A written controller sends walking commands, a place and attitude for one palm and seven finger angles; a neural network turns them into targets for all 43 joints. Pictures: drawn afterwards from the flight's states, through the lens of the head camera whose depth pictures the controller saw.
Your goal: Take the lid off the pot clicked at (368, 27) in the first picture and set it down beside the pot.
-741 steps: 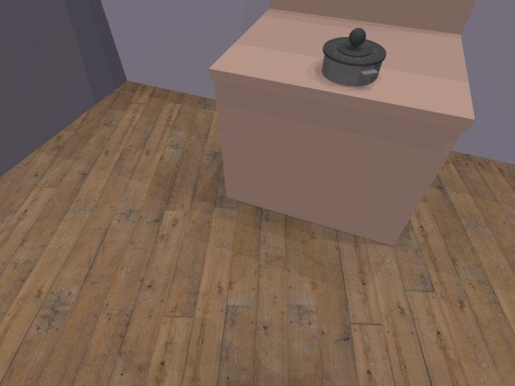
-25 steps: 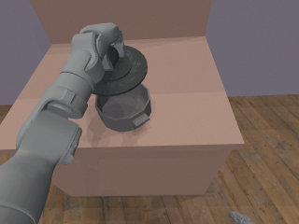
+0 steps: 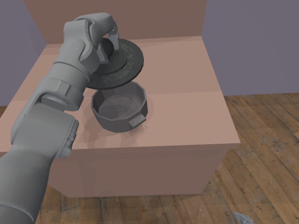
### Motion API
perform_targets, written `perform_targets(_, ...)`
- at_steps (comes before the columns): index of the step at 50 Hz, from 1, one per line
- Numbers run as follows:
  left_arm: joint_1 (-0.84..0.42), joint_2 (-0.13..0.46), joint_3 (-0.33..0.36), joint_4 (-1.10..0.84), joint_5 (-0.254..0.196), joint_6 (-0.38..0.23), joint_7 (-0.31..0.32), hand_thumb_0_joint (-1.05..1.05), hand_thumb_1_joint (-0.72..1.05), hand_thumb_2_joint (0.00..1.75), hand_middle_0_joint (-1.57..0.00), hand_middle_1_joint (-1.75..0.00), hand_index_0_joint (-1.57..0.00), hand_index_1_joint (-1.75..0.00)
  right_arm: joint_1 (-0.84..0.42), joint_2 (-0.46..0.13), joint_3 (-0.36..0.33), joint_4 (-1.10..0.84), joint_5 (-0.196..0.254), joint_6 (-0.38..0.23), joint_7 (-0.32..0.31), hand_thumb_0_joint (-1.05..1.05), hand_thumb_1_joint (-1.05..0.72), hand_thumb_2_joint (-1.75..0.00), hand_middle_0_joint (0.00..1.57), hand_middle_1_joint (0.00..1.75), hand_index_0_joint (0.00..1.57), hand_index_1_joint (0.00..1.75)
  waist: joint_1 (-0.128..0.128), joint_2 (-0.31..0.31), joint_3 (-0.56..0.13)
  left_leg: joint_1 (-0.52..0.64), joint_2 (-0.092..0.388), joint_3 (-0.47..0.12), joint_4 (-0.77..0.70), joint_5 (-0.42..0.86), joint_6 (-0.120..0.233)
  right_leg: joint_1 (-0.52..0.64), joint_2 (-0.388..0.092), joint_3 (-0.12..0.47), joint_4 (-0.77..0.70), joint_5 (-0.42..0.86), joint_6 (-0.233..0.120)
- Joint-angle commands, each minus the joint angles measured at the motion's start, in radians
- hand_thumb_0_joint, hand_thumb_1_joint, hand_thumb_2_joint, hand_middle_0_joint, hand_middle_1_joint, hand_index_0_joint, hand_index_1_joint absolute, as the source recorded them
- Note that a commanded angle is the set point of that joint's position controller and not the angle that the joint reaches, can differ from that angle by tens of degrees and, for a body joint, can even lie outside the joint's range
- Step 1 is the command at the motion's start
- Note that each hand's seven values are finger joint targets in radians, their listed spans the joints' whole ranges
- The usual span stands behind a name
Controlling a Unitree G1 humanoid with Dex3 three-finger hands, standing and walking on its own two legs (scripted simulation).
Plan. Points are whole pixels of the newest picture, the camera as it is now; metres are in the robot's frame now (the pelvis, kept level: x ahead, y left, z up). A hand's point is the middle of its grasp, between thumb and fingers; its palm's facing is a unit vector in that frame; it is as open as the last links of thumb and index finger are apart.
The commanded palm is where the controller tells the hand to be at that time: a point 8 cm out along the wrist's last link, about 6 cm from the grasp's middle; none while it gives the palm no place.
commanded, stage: move the lid sideways beside the pot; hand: left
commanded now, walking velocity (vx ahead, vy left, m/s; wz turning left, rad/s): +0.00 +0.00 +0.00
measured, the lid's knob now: (103, 48) +0.51 +0.10 +0.21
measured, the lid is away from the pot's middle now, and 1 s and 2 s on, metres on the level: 0.01 0.12 0.24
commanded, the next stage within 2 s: none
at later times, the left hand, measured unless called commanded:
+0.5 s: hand (79, 53) +0.48 +0.15 +0.22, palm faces -0.26 -0.06 -0.96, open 7.7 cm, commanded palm +0.47 +0.17 +0.30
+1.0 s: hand (55, 56) +0.48 +0.21 +0.22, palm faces -0.27 -0.06 -0.96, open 7.7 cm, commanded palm +0.47 +0.23 +0.30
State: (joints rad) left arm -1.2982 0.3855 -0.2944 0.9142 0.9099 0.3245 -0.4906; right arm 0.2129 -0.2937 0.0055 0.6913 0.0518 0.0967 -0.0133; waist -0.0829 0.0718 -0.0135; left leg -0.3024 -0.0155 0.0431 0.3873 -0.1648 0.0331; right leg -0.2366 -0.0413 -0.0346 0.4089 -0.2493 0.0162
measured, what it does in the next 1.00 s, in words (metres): stands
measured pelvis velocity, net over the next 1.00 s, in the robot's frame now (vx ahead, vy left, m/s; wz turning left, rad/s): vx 0.00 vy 0.01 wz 0.01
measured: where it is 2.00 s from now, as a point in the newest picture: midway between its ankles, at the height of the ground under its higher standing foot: outside the picture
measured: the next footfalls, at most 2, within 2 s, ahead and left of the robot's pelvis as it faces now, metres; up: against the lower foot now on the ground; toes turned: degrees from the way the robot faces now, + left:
none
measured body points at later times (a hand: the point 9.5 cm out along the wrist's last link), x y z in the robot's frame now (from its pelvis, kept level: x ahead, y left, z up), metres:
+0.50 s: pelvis +0.00 +0.00 +0.00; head +0.04 -0.02 +0.45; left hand +0.49 +0.16 +0.28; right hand +0.11 -0.26 -0.13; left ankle +0.02 +0.10 -0.74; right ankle -0.03 -0.13 -0.74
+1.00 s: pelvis +0.00 +0.01 +0.00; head +0.04 -0.01 +0.45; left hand +0.48 +0.21 +0.28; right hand +0.09 -0.26 -0.13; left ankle +0.02 +0.10 -0.74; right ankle -0.03 -0.13 -0.74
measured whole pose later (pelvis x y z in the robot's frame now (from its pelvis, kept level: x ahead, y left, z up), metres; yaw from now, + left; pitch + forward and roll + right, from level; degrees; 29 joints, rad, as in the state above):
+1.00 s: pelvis +0.00 +0.01 +0.00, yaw +1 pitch +5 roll -1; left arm -1.21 0.61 -0.22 0.87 0.93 0.21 -0.55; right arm 0.22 -0.30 0.01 0.67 0.08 0.14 -0.02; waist -0.08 0.05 0.01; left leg -0.33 -0.02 0.03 0.42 -0.17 0.04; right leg -0.23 -0.04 -0.04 0.39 -0.24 0.03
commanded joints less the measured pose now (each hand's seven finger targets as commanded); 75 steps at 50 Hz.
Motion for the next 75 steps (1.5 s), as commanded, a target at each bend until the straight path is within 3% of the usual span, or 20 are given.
perform_targets(1, -0.671, 0.244, 0.083, -0.278, 0.027, -0.015, 0.061, 0.0, 0.68, 0.9, -0.86, -1.06, -0.84, -1.05, -0.058, -0.118, -0.04, -0.132, 0.004, -0.039, 0.002, 0.0, -0.9, -0.9, 0.2, 0.3, 0.2, 0.3, 0.011, -0.098, -0.503, 0.351, -0.047, -0.065, 0.039, 0.332, 0.05, 0.04, 0.064, 0.0, -0.015, 0.451, -0.055)
perform_targets(4, -0.623, 0.235, 0.081, -0.266, 0.017, -0.026, 0.07, 0.0, 0.68, 0.9, -0.86, -1.06, -0.84, -1.05, -0.053, -0.122, -0.04, -0.132, 0.005, -0.032, -0.001, 0.0, -0.9, -0.9, 0.2, 0.3, 0.2, 0.3, 0.012, -0.098, -0.469, 0.331, -0.041, -0.063, 0.036, 0.321, 0.049, 0.023, 0.062, -0.008, -0.023, 0.421, -0.058)
perform_targets(8, -0.643, 0.331, 0.14, -0.255, 0.044, -0.025, 0.081, 0.0, 0.68, 0.9, -0.86, -1.06, -0.84, -1.05, -0.06, -0.121, -0.034, -0.13, 0.004, -0.031, -0.009, 0.0, -0.9, -0.9, 0.2, 0.3, 0.2, 0.3, 0.019, -0.126, -0.492, 0.316, -0.043, -0.058, 0.033, 0.299, 0.05, 0.059, 0.062, 0.001, -0.019, 0.432, -0.055)
perform_targets(14, -0.622, 0.266, 0.078, -0.233, 0.025, -0.026, 0.058, 0.0, 0.68, 0.9, -0.86, -1.06, -0.84, -1.05, -0.067, -0.127, -0.036, -0.133, 0.011, -0.018, -0.007, 0.0, -0.9, -0.9, 0.2, 0.3, 0.2, 0.3, 0.003, -0.106, -0.457, 0.319, -0.042, -0.061, 0.035, 0.279, 0.049, 0.008, 0.06, -0.007, -0.029, 0.382, -0.056)
perform_targets(19, -0.644, 0.335, 0.117, -0.294, 0.025, -0.061, 0.053, 0.0, 0.68, 0.9, -0.86, -1.06, -0.84, -1.05, -0.054, -0.129, -0.04, -0.141, 0.01, -0.025, -0.012, 0.0, -0.9, -0.9, 0.2, 0.3, 0.2, 0.3, 0.004, -0.074, -0.511, 0.36, -0.042, -0.07, 0.048, 0.31, 0.051, 0.025, 0.062, -0.003, -0.027, 0.4, -0.058)
perform_targets(21, -0.603, 0.365, 0.135, -0.193, 0.038, -0.052, 0.047, 0.0, 0.68, 0.9, -0.86, -1.06, -0.84, -1.05, -0.039, -0.135, -0.037, -0.119, 0.013, -0.012, -0.014, 0.0, -0.9, -0.9, 0.2, 0.3, 0.2, 0.3, 0.001, -0.118, -0.441, 0.306, -0.042, -0.064, 0.038, 0.267, 0.051, 0.013, 0.066, -0.007, -0.033, 0.382, -0.054)
perform_targets(24, -0.638, 0.321, 0.09, -0.282, 0.028, -0.068, 0.044, 0.0, 0.68, 0.9, -0.86, -1.06, -0.84, -1.05, -0.05, -0.135, -0.04, -0.136, 0.015, -0.014, -0.008, 0.0, -0.9, -0.9, 0.2, 0.3, 0.2, 0.3, 0.001, -0.051, -0.481, 0.348, -0.04, -0.072, 0.047, 0.332, 0.047, 0.005, 0.063, -0.009, -0.025, 0.401, -0.059)
perform_targets(35, -0.596, 0.463, 0.183, -0.267, 0.045, -0.103, 0.033, 0.0, 0.68, 0.9, -0.86, -1.06, -0.84, -1.05, -0.012, -0.149, -0.048, -0.127, 0.016, -0.003, -0.01, 0.0, -0.9, -0.9, 0.2, 0.3, 0.2, 0.3, 0.006, -0.058, -0.502, 0.356, -0.035, -0.078, 0.056, 0.355, 0.048, 0.022, 0.073, -0.012, -0.029, 0.403, -0.058)
perform_targets(39, -0.565, 0.414, 0.135, -0.287, 0.034, -0.106, 0.021, 0.0, 0.68, 0.9, -0.86, -1.06, -0.84, -1.05, -0.022, -0.15, -0.052, -0.138, 0.02, 0.002, -0.005, 0.0, -0.9, -0.9, 0.2, 0.3, 0.2, 0.3, 0.003, -0.015, -0.476, 0.367, -0.035, -0.082, 0.061, 0.393, 0.047, -0.008, 0.074, -0.019, -0.036, 0.394, -0.062)
perform_targets(41, -0.529, 0.493, 0.203, -0.243, 0.045, -0.107, 0.021, 0.0, 0.68, 0.9, -0.86, -1.06, -0.84, -1.05, -0.016, -0.154, -0.05, -0.133, 0.019, 0.009, -0.006, 0.0, -0.9, -0.9, 0.2, 0.3, 0.2, 0.3, 0.01, -0.05, -0.464, 0.342, -0.035, -0.077, 0.058, 0.346, 0.05, 0.006, 0.077, -0.015, -0.037, 0.379, -0.06)
perform_targets(44, -0.543, 0.44, 0.14, -0.235, 0.028, -0.109, 0.005, 0.0, 0.68, 0.9, -0.86, -1.06, -0.84, -1.05, -0.026, -0.158, -0.048, -0.132, 0.029, 0.017, -0.006, 0.0, -0.9, -0.9, 0.2, 0.3, 0.2, 0.3, 0.002, -0.048, -0.43, 0.319, -0.035, -0.073, 0.051, 0.303, 0.048, -0.008, 0.073, -0.024, -0.042, 0.353, -0.059)
perform_targets(46, -0.585, 0.533, 0.206, -0.3, 0.045, -0.124, 0.01, 0.0, 0.68, 0.9, -0.86, -1.06, -0.84, -1.05, -0.022, -0.158, -0.05, -0.14, 0.022, 0.014, -0.011, 0.0, -0.9, -0.9, 0.2, 0.3, 0.2, 0.3, 0.01, -0.034, -0.502, 0.349, -0.037, -0.075, 0.058, 0.312, 0.053, 0.026, 0.076, -0.014, -0.038, 0.367, -0.058)
perform_targets(49, -0.568, 0.475, 0.152, -0.276, 0.026, -0.132, 0.0, 0.0, 0.68, 0.9, -0.86, -1.06, -0.84, -1.05, -0.02, -0.156, -0.052, -0.133, 0.029, 0.012, -0.015, 0.0, -0.9, -0.9, 0.2, 0.3, 0.2, 0.3, -0.001, -0.019, -0.46, 0.36, -0.034, -0.08, 0.062, 0.34, 0.052, -0.017, 0.077, -0.023, -0.048, 0.355, -0.058)
perform_targets(51, -0.528, 0.589, 0.244, -0.239, 0.035, -0.143, 0.001, 0.0, 0.68, 0.9, -0.86, -1.06, -0.84, -1.05, -0.008, -0.163, -0.048, -0.131, 0.026, 0.017, -0.018, 0.0, -0.9, -0.9, 0.2, 0.3, 0.2, 0.3, 0.013, -0.054, -0.455, 0.317, -0.036, -0.067, 0.059, 0.288, 0.057, 0.024, 0.076, -0.016, -0.045, 0.363, -0.055)
perform_targets(54, -0.536, 0.476, 0.135, -0.205, 0.021, -0.144, -0.013, 0.0, 0.68, 0.9, -0.86, -1.06, -0.84, -1.05, -0.02, -0.164, -0.048, -0.119, 0.038, 0.025, -0.018, 0.0, -0.9, -0.9, 0.2, 0.3, 0.2, 0.3, -0.005, -0.035, -0.398, 0.31, -0.032, -0.069, 0.053, 0.279, 0.05, -0.031, 0.075, -0.031, -0.052, 0.327, -0.056)
perform_targets(56, -0.566, 0.563, 0.198, -0.245, 0.037, -0.16, -0.008, 0.0, 0.68, 0.9, -0.86, -1.06, -0.84, -1.05, -0.01, -0.166, -0.047, -0.124, 0.03, 0.023, -0.02, 0.0, -0.9, -0.9, 0.2, 0.3, 0.2, 0.3, 0.002, -0.027, -0.45, 0.325, -0.034, -0.07, 0.059, 0.264, 0.056, 0.0, 0.078, -0.023, -0.05, 0.328, -0.055)
perform_targets(67, -0.529, 0.609, 0.209, -0.218, 0.024, -0.216, -0.021, 0.0, 0.68, 0.9, -0.86, -1.06, -0.84, -1.05, 0.011, -0.173, -0.048, -0.107, 0.039, 0.027, -0.03, 0.0, -0.9, -0.9, 0.2, 0.3, 0.2, 0.3, -0.004, 0.014, -0.422, 0.331, -0.023, -0.073, 0.064, 0.281, 0.054, -0.026, 0.08, -0.032, -0.055, 0.312, -0.054)
perform_targets(70, -0.592, 0.619, 0.21, -0.344, 0.021, -0.231, -0.018, 0.0, 0.68, 0.9, -0.86, -1.06, -0.84, -1.05, 0.015, -0.175, -0.056, -0.11, 0.033, 0.025, -0.025, 0.0, -0.9, -0.9, 0.2, 0.3, 0.2, 0.3, -0.003, 0.076, -0.503, 0.411, -0.015, -0.093, 0.078, 0.393, 0.048, -0.036, 0.084, -0.031, -0.045, 0.325, -0.055)
perform_targets(73, -0.479, 0.627, 0.228, -0.178, 0.017, -0.236, -0.029, 0.0, 0.68, 0.9, -0.86, -1.06, -0.84, -1.05, 0.03, -0.177, -0.049, -0.098, 0.038, 0.032, -0.028, 0.0, -0.9, -0.9, 0.2, 0.3, 0.2, 0.3, -0.003, -0.008, -0.414, 0.327, -0.022, -0.08, 0.072, 0.309, 0.055, -0.036, 0.085, -0.039, -0.054, 0.308, -0.053)
perform_targets(75, -0.528, 0.664, 0.242, -0.254, 0.015, -0.241, -0.029, 0.0, 0.68, 0.9, -0.86, -1.06, -0.84, -1.05, 0.023, -0.184, -0.054, -0.104, 0.039, 0.036, -0.026, 0.0, -0.9, -0.9, 0.2, 0.3, 0.2, 0.3, 0.003, 0.004, -0.457, 0.341, -0.019, -0.077, 0.072, 0.323, 0.055, -0.014, 0.08, -0.033, -0.05, 0.326, -0.052)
